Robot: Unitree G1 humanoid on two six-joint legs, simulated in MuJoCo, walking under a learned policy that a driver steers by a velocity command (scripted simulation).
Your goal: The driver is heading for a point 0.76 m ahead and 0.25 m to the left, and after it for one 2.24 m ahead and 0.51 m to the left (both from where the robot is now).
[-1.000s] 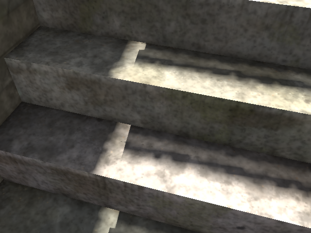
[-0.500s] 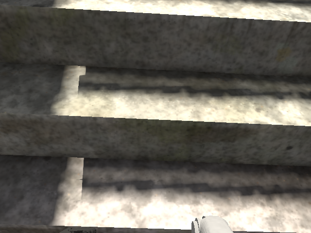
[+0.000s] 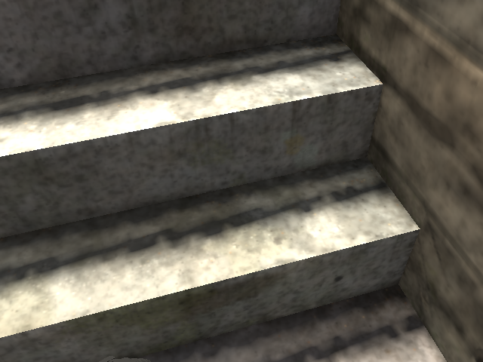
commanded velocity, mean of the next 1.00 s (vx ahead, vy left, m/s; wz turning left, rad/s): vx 0.68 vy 0.00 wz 0.63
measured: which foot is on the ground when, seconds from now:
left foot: up 0.00-0.10, down 0.12-0.70, up 0.72-0.98, down 1.00-1.00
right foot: down 0.00-0.50, up 0.52-0.72, down 0.74-1.00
